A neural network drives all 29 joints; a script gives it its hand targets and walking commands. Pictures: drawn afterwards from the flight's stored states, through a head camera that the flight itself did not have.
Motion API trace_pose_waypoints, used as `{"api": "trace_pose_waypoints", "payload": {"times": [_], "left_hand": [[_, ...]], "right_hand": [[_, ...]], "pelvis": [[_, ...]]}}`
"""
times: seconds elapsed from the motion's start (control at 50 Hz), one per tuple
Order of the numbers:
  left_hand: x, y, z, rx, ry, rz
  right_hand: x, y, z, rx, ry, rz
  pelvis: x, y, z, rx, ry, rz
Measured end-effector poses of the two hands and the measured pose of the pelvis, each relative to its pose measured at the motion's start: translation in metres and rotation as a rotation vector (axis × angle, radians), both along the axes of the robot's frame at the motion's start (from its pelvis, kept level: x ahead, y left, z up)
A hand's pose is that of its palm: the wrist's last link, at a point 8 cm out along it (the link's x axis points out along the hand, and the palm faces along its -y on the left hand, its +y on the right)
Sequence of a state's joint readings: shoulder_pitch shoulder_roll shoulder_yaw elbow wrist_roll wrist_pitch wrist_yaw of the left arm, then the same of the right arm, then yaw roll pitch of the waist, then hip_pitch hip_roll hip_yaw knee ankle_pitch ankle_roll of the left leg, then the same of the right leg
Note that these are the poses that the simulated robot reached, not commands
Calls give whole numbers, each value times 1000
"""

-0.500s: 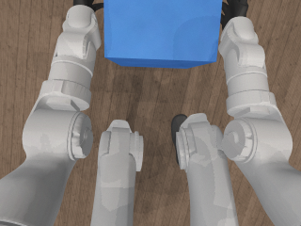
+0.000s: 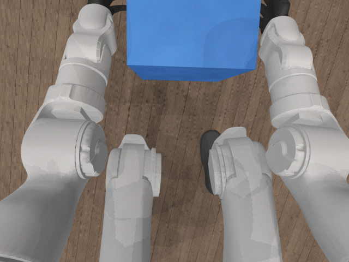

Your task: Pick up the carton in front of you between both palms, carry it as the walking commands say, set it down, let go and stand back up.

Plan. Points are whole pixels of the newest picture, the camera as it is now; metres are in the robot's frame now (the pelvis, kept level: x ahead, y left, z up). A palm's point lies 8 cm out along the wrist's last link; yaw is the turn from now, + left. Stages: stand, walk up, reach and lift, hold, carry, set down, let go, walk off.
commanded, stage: set down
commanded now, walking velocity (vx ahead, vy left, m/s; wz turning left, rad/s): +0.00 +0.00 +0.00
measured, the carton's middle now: (186, 27) +0.52 -0.05 -0.24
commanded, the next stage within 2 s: let go in 1.78 s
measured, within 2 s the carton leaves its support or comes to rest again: rests again in 0.50 s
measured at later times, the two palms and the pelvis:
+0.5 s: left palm (101, 8) +0.54 +0.11 -0.18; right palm (273, 20) +0.51 -0.20 -0.17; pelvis -0.01 +0.00 +0.00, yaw +0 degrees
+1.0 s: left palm out of the picture +0.56 +0.14 -0.10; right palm out of the picture +0.52 -0.23 -0.10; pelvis -0.01 -0.01 +0.02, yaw +0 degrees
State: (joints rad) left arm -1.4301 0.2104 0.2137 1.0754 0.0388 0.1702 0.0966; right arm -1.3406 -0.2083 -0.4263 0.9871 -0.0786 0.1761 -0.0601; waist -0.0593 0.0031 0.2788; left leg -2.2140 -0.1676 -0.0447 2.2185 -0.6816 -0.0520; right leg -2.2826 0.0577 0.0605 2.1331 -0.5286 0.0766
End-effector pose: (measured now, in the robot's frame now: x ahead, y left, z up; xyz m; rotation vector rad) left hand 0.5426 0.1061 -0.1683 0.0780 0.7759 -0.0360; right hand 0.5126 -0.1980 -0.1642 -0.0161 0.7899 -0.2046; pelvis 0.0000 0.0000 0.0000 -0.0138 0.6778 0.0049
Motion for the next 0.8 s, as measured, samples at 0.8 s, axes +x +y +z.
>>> {"api": "trace_pose_waypoints", "payload": {"times": [0.8], "left_hand": [[12,47,-12,44,-98,35]], "right_hand": [[1,-37,-17,-29,-77,-52]], "pelvis": [[-7,-6,-10,-5,-44,10]]}}
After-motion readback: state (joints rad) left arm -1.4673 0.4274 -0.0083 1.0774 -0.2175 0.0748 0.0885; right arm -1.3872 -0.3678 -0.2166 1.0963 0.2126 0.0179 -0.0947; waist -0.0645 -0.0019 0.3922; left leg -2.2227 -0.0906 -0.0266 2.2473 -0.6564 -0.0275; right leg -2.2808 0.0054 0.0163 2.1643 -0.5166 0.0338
